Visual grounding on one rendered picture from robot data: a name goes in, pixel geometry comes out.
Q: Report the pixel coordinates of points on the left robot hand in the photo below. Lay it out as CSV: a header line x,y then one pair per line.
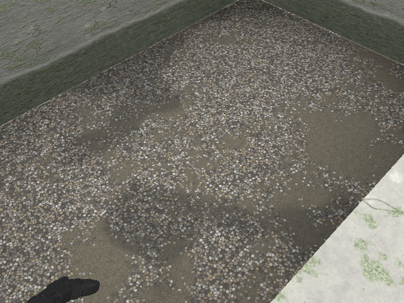
x,y
64,290

